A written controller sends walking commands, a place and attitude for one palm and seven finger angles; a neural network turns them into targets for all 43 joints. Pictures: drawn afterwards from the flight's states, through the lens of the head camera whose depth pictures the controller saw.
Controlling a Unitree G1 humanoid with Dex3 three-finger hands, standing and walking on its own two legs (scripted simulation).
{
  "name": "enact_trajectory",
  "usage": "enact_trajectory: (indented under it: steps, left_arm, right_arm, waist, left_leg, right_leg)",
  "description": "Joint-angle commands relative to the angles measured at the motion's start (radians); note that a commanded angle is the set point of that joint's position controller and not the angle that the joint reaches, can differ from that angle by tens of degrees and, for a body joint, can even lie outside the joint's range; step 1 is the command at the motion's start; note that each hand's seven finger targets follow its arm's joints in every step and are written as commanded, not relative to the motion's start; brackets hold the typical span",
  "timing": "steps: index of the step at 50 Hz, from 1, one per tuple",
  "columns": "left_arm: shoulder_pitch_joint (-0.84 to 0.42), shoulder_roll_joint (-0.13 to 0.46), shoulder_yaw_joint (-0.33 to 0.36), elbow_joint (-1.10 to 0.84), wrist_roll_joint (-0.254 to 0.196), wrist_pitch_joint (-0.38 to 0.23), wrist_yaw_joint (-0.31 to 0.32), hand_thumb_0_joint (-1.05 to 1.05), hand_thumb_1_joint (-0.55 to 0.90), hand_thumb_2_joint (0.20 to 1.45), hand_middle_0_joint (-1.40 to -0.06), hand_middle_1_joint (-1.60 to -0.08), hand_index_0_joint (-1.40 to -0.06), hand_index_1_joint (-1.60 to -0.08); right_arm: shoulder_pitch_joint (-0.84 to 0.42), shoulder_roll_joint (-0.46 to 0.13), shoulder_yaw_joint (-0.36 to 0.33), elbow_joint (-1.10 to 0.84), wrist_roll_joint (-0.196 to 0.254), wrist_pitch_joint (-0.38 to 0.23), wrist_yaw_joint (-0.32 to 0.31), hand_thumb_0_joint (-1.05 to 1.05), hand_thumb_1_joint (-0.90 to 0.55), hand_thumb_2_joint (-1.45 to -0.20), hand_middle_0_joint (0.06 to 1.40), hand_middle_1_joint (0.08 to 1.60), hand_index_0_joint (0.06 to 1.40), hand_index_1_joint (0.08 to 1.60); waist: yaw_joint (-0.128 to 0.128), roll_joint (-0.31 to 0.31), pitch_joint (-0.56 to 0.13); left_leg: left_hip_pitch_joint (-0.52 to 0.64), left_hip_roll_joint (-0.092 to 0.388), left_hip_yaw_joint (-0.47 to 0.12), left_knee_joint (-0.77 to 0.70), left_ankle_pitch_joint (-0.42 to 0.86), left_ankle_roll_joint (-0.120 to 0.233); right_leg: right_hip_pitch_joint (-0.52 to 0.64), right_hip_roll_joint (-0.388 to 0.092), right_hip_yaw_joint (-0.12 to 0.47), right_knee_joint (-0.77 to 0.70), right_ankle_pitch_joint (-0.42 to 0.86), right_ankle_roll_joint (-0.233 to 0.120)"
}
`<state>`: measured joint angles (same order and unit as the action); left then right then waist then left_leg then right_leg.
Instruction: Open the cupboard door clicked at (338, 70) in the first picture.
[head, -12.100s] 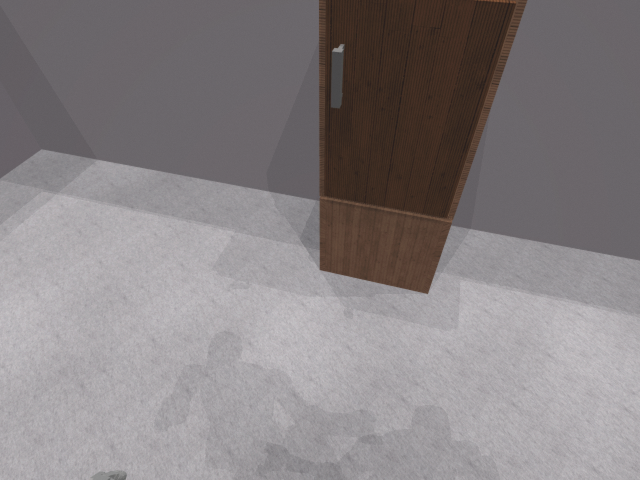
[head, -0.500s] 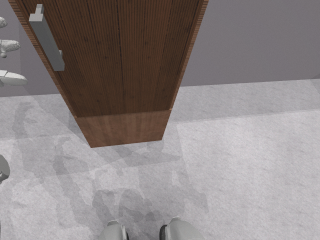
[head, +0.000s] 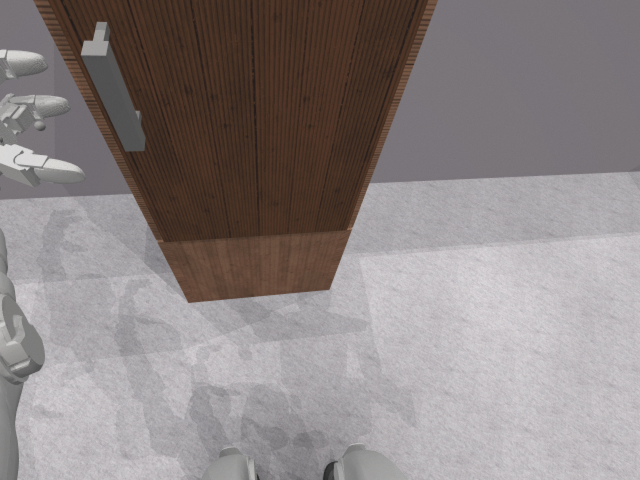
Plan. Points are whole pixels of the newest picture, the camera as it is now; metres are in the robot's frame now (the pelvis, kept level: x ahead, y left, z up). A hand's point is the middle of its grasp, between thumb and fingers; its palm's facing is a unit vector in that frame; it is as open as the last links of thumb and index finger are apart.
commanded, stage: move the hooked fingers beside the handle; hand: left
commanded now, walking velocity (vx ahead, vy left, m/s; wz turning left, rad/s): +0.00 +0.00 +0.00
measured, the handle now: (119, 90) +0.56 +0.21 +0.11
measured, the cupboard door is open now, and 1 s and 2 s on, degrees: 0 0 0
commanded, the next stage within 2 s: slide the fingers in behind the handle in 0.24 s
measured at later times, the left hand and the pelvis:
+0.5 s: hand (58, 122) +0.51 +0.26 +0.11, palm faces +0.04 -1.00 +0.01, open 14.0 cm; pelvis +0.00 +0.00 +0.00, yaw +0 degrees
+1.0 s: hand (80, 125) +0.51 +0.24 +0.11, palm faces +0.06 -1.00 +0.00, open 14.1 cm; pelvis +0.00 -0.01 +0.00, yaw +0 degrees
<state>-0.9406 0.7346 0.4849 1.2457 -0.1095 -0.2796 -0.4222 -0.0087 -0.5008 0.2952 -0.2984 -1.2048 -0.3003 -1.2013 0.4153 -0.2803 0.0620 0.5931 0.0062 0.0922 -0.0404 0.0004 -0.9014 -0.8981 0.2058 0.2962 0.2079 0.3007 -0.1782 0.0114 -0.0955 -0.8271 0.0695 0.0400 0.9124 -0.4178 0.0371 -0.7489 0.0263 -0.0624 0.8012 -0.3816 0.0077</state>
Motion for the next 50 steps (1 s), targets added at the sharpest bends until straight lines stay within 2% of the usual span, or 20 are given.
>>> enact_trajectory:
  steps: [1,2,5,8,11,15,18,21,24,25,27,28,30,35,37,40,43,45,46,50]
  left_arm:
    - [-0.410,0.331,0.055,-0.188,-0.019,-0.073,-0.009,0.000,-0.500,0.300,-0.300,-1.200,-0.300,-1.200]
    - [-0.418,0.318,0.038,-0.177,-0.017,-0.070,-0.011,0.000,-0.500,0.300,-0.300,-1.200,-0.300,-1.200]
    - [-0.444,0.326,0.039,-0.219,-0.019,-0.086,-0.018,0.000,-0.500,0.300,-0.300,-1.200,-0.300,-1.200]
    - [-0.466,0.319,0.025,-0.181,-0.022,-0.080,-0.031,0.000,-0.500,0.300,-0.300,-1.200,-0.300,-1.200]
    - [-0.491,0.314,0.016,-0.225,-0.021,-0.084,-0.035,0.000,-0.500,0.300,-0.300,-1.200,-0.300,-1.200]
    - [-0.494,0.293,0.003,-0.174,-0.024,-0.063,-0.027,0.000,-0.500,0.300,-0.300,-1.200,-0.300,-1.200]
    - [-0.489,0.315,0.016,-0.197,-0.010,-0.063,-0.013,0.000,-0.500,0.300,-0.300,-1.200,-0.300,-1.200]
    - [-0.503,0.274,-0.002,-0.228,-0.015,-0.073,0.000,0.000,-0.500,0.300,-0.300,-1.200,-0.300,-1.200]
    - [-0.442,0.296,0.028,-0.179,-0.018,-0.058,0.009,0.000,-0.500,0.300,-0.300,-1.200,-0.300,-1.200]
    - [-0.451,0.330,0.054,-0.199,-0.016,-0.064,0.016,0.000,-0.500,0.300,-0.300,-1.200,-0.300,-1.200]
    - [-0.473,0.289,0.015,-0.233,-0.004,-0.065,0.024,0.000,-0.500,0.300,-0.300,-1.200,-0.300,-1.200]
    - [-0.442,0.311,0.039,-0.227,0.001,-0.066,0.032,0.000,-0.500,0.300,-0.300,-1.200,-0.300,-1.200]
    - [-0.454,0.270,0.021,-0.246,-0.010,-0.075,0.041,0.000,-0.500,0.300,-0.300,-1.200,-0.300,-1.200]
    - [-0.421,0.280,0.044,-0.242,-0.014,-0.081,0.052,0.000,-0.500,0.300,-0.300,-1.200,-0.300,-1.200]
    - [-0.422,0.211,-0.007,-0.256,-0.012,-0.080,0.054,0.000,-0.500,0.300,-0.300,-1.200,-0.300,-1.200]
    - [-0.430,0.219,0.007,-0.261,-0.016,-0.087,0.062,0.000,-0.500,0.300,-0.300,-1.200,-0.300,-1.200]
    - [-0.441,0.168,-0.032,-0.219,-0.018,-0.077,0.066,0.000,-0.500,0.300,-0.300,-1.200,-0.300,-1.200]
    - [-0.467,0.194,-0.015,-0.247,-0.019,-0.085,0.072,0.000,-0.500,0.300,-0.300,-1.200,-0.300,-1.200]
    - [-0.473,0.180,-0.024,-0.273,-0.015,-0.091,0.073,0.000,-0.500,0.300,-0.300,-1.200,-0.300,-1.200]
    - [-0.457,0.106,-0.062,-0.255,-0.024,-0.094,0.082,0.000,-0.500,0.300,-0.300,-1.200,-0.300,-1.200]
  right_arm:
    - [0.170,-0.210,-0.075,-0.044,0.003,-0.015,-0.022,0.000,-0.900,-0.900,0.200,0.300,0.200,0.300]
    - [0.168,-0.208,-0.072,-0.044,0.005,-0.015,-0.022,0.000,-0.900,-0.900,0.200,0.300,0.200,0.300]
    - [0.170,-0.208,-0.072,-0.045,0.002,-0.016,-0.024,0.000,-0.900,-0.900,0.200,0.300,0.200,0.300]
    - [0.167,-0.209,-0.071,-0.036,0.005,-0.017,-0.027,0.000,-0.900,-0.900,0.200,0.300,0.200,0.300]
    - [0.173,-0.209,-0.073,-0.029,0.003,-0.019,-0.029,0.000,-0.900,-0.900,0.200,0.300,0.200,0.300]
    - [0.181,-0.210,-0.068,-0.020,0.001,-0.020,-0.030,0.000,-0.900,-0.900,0.200,0.300,0.200,0.300]
    - [0.189,-0.210,-0.071,-0.025,-0.002,-0.021,-0.027,0.000,-0.900,-0.900,0.200,0.300,0.200,0.300]
    - [0.191,-0.205,-0.074,-0.020,-0.005,-0.021,-0.020,0.000,-0.900,-0.900,0.200,0.300,0.200,0.300]
    - [0.193,-0.206,-0.073,-0.026,-0.004,-0.019,-0.016,0.000,-0.900,-0.900,0.200,0.300,0.200,0.300]
    - [0.196,-0.209,-0.073,-0.028,-0.005,-0.019,-0.018,0.000,-0.900,-0.900,0.200,0.300,0.200,0.300]
    - [0.191,-0.200,-0.073,-0.033,-0.004,-0.018,-0.014,0.000,-0.900,-0.900,0.200,0.300,0.200,0.300]
    - [0.198,-0.203,-0.076,-0.035,-0.005,-0.017,-0.013,0.000,-0.900,-0.900,0.200,0.300,0.200,0.300]
    - [0.199,-0.197,-0.077,-0.035,-0.006,-0.016,-0.009,0.000,-0.900,-0.900,0.200,0.300,0.200,0.300]
    - [0.198,-0.199,-0.080,-0.034,-0.006,-0.016,-0.006,0.000,-0.900,-0.900,0.200,0.300,0.200,0.300]
    - [0.189,-0.189,-0.081,-0.036,-0.004,-0.016,-0.002,0.000,-0.900,-0.900,0.200,0.300,0.200,0.300]
    - [0.191,-0.193,-0.084,-0.030,-0.005,-0.015,-0.002,0.000,-0.900,-0.900,0.200,0.300,0.200,0.300]
    - [0.184,-0.191,-0.083,-0.022,-0.002,-0.019,-0.002,0.000,-0.900,-0.900,0.200,0.300,0.200,0.300]
    - [0.187,-0.195,-0.082,-0.020,-0.005,-0.024,-0.004,0.000,-0.900,-0.900,0.200,0.300,0.200,0.300]
    - [0.184,-0.190,-0.085,-0.022,-0.005,-0.026,-0.002,0.000,-0.900,-0.900,0.200,0.300,0.200,0.300]
    - [0.179,-0.183,-0.086,-0.016,-0.006,-0.028,0.004,0.000,-0.900,-0.900,0.200,0.300,0.200,0.300]
  waist:
    - [0.009,0.159,-0.401]
    - [0.000,0.163,-0.383]
    - [0.000,0.194,-0.427]
    - [-0.017,0.161,-0.406]
    - [-0.012,0.235,-0.456]
    - [-0.026,0.196,-0.397]
    - [-0.012,0.215,-0.451]
    - [-0.016,0.240,-0.466]
    - [-0.006,0.176,-0.438]
    - [0.000,0.168,-0.443]
    - [-0.003,0.217,-0.454]
    - [0.009,0.195,-0.459]
    - [-0.002,0.200,-0.453]
    - [0.009,0.175,-0.458]
    - [0.000,0.197,-0.449]
    - [-0.002,0.174,-0.440]
    - [-0.020,0.146,-0.389]
    - [-0.014,0.157,-0.414]
    - [-0.011,0.195,-0.457]
    - [-0.016,0.183,-0.417]
  left_leg:
    - [0.395,-0.026,-0.089,-0.082,0.446,-0.007]
    - [0.387,-0.026,-0.088,-0.082,0.433,-0.007]
    - [0.417,-0.027,-0.091,-0.071,0.461,-0.008]
    - [0.384,-0.025,-0.093,-0.067,0.408,-0.004]
    - [0.453,-0.022,-0.102,-0.064,0.457,-0.011]
    - [0.412,-0.023,-0.107,-0.065,0.423,-0.006]
    - [0.424,-0.024,-0.107,-0.065,0.433,-0.009]
    - [0.470,-0.019,-0.112,-0.064,0.471,-0.014]
    - [0.393,-0.025,-0.093,-0.064,0.431,-0.005]
    - [0.387,-0.025,-0.095,-0.065,0.441,-0.003]
    - [0.408,-0.026,-0.091,-0.067,0.450,-0.006]
    - [0.411,-0.025,-0.095,-0.068,0.464,-0.008]
    - [0.430,-0.024,-0.095,-0.065,0.492,-0.007]
    - [0.414,-0.025,-0.089,-0.070,0.482,-0.005]
    - [0.429,-0.026,-0.081,-0.069,0.483,-0.006]
    - [0.431,-0.025,-0.088,-0.070,0.473,-0.005]
    - [0.403,-0.025,-0.088,-0.078,0.419,-0.004]
    - [0.409,-0.028,-0.091,-0.076,0.428,-0.002]
    - [0.443,-0.028,-0.089,-0.072,0.461,-0.006]
    - [0.452,-0.027,-0.094,-0.070,0.458,-0.008]
  right_leg:
    - [0.083,0.040,0.020,-0.056,0.323,-0.023]
    - [0.069,0.040,0.019,-0.057,0.314,-0.022]
    - [0.073,0.041,0.021,-0.049,0.327,-0.025]
    - [0.061,0.041,0.023,-0.055,0.299,-0.019]
    - [0.031,0.040,0.019,-0.051,0.303,-0.024]
    - [0.014,0.040,0.015,-0.056,0.278,-0.024]
    - [0.032,0.040,0.015,-0.051,0.282,-0.023]
    - [0.012,0.043,0.009,-0.051,0.290,-0.024]
    - [0.065,0.043,0.016,-0.054,0.306,-0.020]
    - [0.082,0.043,0.017,-0.049,0.320,-0.022]
    - [0.069,0.041,0.017,-0.050,0.323,-0.020]
    - [0.077,0.043,0.014,-0.048,0.327,-0.022]
    - [0.071,0.047,0.014,-0.048,0.344,-0.023]
    - [0.102,0.046,0.018,-0.048,0.358,-0.023]
    - [0.084,0.045,0.018,-0.053,0.361,-0.019]
    - [0.082,0.046,0.016,-0.053,0.348,-0.023]
    - [0.060,0.044,0.015,-0.063,0.314,-0.019]
    - [0.076,0.042,0.019,-0.057,0.323,-0.023]
    - [0.074,0.041,0.021,-0.052,0.342,-0.021]
    - [0.043,0.043,0.013,-0.056,0.320,-0.025]
